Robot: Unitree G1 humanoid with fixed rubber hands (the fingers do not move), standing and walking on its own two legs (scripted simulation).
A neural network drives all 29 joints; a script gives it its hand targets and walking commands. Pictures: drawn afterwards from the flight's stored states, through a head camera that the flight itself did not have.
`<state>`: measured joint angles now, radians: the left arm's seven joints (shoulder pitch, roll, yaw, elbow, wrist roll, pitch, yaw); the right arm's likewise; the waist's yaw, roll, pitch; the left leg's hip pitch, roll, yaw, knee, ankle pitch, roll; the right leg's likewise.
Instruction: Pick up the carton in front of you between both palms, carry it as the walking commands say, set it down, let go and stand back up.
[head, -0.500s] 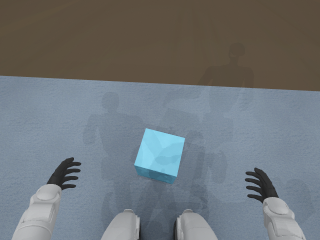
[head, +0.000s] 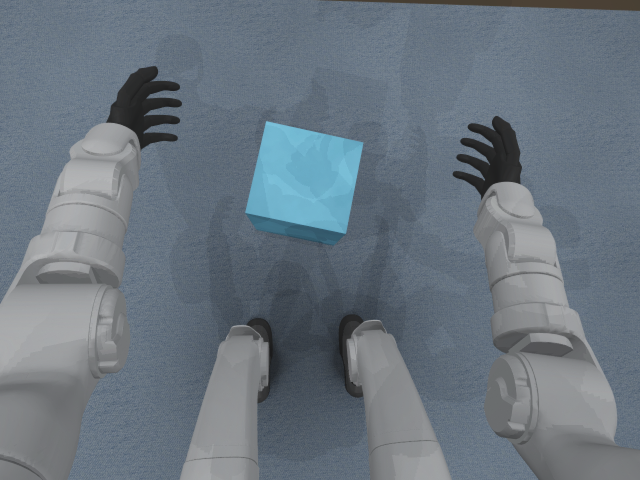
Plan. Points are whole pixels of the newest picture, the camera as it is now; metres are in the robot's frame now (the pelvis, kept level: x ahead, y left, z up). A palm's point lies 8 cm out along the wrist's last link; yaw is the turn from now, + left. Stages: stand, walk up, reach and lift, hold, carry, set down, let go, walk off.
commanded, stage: reach and lift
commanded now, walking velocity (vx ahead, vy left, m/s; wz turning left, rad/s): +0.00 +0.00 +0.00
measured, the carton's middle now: (303, 191) +0.53 -0.02 -0.55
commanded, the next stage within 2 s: none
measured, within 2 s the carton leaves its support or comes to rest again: leaves its support in 2.00 s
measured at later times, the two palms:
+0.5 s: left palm (189, 107) +0.57 +0.16 -0.20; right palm (435, 157) +0.49 -0.21 -0.20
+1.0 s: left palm (219, 161) +0.56 +0.16 -0.42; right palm (396, 194) +0.48 -0.21 -0.42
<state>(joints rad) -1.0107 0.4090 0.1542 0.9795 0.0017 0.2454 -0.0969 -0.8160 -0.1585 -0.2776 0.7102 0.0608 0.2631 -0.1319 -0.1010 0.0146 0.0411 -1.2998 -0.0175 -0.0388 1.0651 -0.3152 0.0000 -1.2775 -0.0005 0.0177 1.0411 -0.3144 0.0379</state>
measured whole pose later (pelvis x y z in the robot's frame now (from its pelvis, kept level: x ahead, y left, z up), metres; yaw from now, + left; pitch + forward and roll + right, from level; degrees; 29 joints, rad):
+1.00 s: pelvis -0.04 +0.00 -0.26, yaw -4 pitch +43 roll -4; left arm -1.62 0.54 -0.02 1.21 -0.15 0.14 0.00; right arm -1.39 -0.20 -0.29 0.95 0.16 0.14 -0.19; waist -0.09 -0.02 0.27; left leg -2.26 -0.05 -0.08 2.04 -0.53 -0.03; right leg -2.23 0.06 0.02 1.99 -0.51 0.08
